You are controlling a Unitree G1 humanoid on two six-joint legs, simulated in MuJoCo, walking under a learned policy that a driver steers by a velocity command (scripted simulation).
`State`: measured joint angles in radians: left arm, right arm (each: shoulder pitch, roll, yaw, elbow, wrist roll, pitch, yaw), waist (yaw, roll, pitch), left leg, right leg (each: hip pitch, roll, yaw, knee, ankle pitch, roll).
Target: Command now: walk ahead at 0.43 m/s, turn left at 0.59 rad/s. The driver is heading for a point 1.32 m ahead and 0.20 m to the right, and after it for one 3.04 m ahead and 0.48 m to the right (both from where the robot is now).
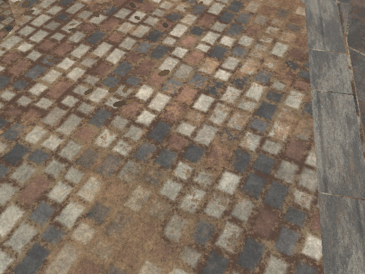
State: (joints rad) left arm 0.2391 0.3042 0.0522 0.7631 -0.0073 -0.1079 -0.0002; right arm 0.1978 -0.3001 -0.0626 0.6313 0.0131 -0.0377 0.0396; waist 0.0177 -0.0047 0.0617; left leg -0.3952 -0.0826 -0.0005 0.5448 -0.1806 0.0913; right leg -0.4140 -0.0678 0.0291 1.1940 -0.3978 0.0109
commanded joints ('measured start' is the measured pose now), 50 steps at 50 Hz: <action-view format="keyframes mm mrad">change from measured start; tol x32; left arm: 1 0 141 38 -85 21 -8 9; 50 -51 88 48 -161 -19 146 -34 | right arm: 1 -2 -132 -39 -78 -19 -20 -13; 50 -5 -176 -64 44 20 28 -60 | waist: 1 9 53 -119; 18 -40 -238 -377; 50 -15 158 -98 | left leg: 1 242 266 -372 -274 365 202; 16 249 137 -320 75 388 24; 18 -55 -38 -199 476 -458 -94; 20 -111 42 -205 598 -482 -152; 34 261 225 -200 -161 -142 18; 40 324 375 -186 -171 475 106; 50 181 361 -30 -139 -110 47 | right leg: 1 -218 -54 49 -48 77 16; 15 18 73 29 -739 439 -15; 18 565 -323 418 -708 1192 -328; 23 169 -139 337 -892 271 -198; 32 80 -58 333 -868 101 -160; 39 -244 86 63 -74 -91 45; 50 182 107 -152 -682 102 -40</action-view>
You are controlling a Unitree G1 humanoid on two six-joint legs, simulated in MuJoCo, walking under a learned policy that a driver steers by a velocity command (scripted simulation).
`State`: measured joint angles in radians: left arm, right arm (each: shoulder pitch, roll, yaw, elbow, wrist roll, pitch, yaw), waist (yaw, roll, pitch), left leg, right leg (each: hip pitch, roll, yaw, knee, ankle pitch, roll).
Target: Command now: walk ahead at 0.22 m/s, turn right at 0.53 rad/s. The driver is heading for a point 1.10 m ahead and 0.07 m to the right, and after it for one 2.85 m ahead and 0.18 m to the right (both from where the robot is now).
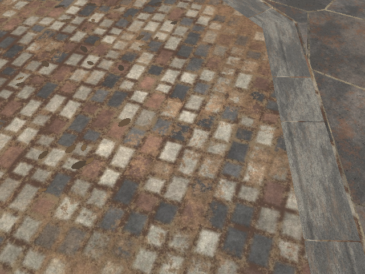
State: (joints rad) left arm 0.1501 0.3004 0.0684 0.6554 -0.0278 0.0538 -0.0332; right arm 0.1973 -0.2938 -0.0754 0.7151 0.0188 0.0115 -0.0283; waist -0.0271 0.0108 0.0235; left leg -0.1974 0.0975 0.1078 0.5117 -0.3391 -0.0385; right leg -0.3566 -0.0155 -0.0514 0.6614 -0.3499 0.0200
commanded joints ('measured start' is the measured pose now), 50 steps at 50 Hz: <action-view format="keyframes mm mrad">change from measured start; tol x32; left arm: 1 139 127 51 -17 -4 -21 9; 26 372 26 -9 -16 -11 -104 57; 44 -131 61 -13 -110 9 -145 1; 50 309 198 46 -20 42 -136 21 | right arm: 1 13 -135 -37 -30 2 -29 14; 18 -288 -73 -2 -127 -5 -130 65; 26 221 -235 -64 -3 -31 -140 61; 50 253 -88 21 45 21 -102 29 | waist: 1 67 73 -93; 3 132 -321 -117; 23 4 -162 -47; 26 -41 317 -380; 43 -43 55 42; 50 144 -258 -343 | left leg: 1 -118 139 -75 36 9 134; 5 -745 -34 -196 691 -162 46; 23 -75 -121 -130 -63 273 60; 26 586 298 -916 -217 -147 330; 31 92 137 -467 -320 53 246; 42 34 113 -245 -356 284 234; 47 49 73 -239 -56 474 156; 50 -540 -102 -235 739 -227 44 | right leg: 1 299 58 -30 -191 53 -83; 3 531 -355 810 -429 -124 -392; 22 250 -168 439 -323 323 -191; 28 -407 2 221 637 -96 -43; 47 197 -4 56 -188 265 -75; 50 682 -403 764 -351 -102 -277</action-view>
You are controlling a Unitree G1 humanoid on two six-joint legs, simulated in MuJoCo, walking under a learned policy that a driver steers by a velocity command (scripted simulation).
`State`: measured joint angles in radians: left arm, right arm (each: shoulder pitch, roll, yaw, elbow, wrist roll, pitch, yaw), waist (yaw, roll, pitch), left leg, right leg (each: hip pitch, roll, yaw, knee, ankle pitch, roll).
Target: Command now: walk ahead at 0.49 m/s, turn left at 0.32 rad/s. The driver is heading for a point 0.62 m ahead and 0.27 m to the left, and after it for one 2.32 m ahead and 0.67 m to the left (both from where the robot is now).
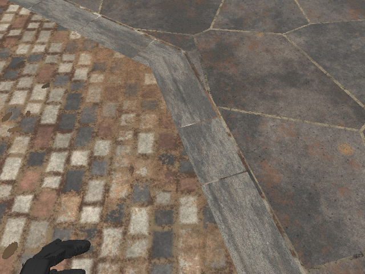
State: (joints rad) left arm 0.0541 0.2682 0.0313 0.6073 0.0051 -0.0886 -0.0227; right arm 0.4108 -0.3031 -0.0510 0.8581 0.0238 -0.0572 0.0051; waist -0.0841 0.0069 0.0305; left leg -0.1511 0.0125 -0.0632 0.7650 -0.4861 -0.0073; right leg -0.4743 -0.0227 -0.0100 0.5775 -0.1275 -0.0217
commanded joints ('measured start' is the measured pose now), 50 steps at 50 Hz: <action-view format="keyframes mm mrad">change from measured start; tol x32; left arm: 1 350 176 65 32 -1 4 11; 43 -124 116 37 -18 -6 -31 -1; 50 222 216 81 36 7 -13 9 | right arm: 1 -36 -132 -21 -118 29 -33 -3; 19 -414 -35 -8 -276 -1 22 58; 24 22 -220 -107 -193 4 47 29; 50 141 -116 -32 -215 0 37 -31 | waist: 1 196 -196 -219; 18 157 -40 78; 25 45 273 -267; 44 15 90 -14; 50 87 -265 -456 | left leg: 1 -647 26 -60 524 2 19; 19 -520 72 91 -118 437 62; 23 -90 -80 188 -186 332 161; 26 559 319 -789 -459 41 432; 34 -48 136 -257 -544 592 311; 47 27 36 -322 -179 661 124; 50 -490 -93 -146 545 -219 -23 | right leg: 1 708 -369 568 -272 -311 -202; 17 471 -257 -135 -441 198 -131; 23 503 -227 -233 70 797 -54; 24 266 -186 -232 367 523 -5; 25 -188 23 -146 723 -430 61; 27 -366 -2 105 807 -380 28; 45 9 46 90 -109 124 48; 50 817 -471 681 -114 472 -296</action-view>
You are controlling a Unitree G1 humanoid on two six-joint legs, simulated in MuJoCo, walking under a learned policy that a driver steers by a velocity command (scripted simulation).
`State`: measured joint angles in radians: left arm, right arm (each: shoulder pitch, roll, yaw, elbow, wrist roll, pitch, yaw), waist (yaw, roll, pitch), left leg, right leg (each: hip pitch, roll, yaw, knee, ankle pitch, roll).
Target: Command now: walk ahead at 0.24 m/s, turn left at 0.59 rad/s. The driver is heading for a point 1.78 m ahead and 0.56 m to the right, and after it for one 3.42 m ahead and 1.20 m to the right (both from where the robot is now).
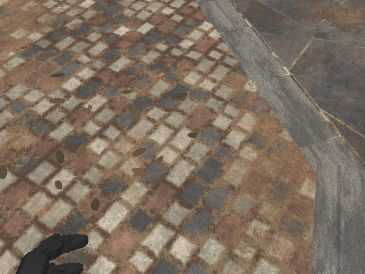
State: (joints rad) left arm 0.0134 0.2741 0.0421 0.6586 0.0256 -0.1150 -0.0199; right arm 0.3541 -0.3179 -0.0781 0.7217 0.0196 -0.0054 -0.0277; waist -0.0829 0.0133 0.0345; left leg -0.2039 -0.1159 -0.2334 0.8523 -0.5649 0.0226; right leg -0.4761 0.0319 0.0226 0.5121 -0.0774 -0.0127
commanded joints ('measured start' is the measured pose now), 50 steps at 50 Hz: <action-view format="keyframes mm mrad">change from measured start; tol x32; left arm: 1 216 141 51 -41 -16 28 13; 50 206 199 101 2 -43 175 51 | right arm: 1 88 -162 -27 -82 12 -2 -1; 50 -292 -65 -19 -150 -31 -24 -5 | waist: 1 119 -174 -327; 50 128 113 -30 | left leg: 1 -489 74 43 515 -56 -79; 14 139 131 181 -431 465 -29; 24 8 392 75 -389 643 115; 30 -443 96 127 339 -88 -76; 50 15 367 -8 -564 485 165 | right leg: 1 711 -457 510 -82 326 -262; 10 236 -239 95 -183 477 -223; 16 21 -62 64 -60 -325 -25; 25 117 -47 -38 104 -135 -32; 30 430 -343 476 -144 366 -309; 42 278 -179 421 -106 119 -176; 46 -107 88 139 405 -575 17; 50 -139 -1 120 724 -353 97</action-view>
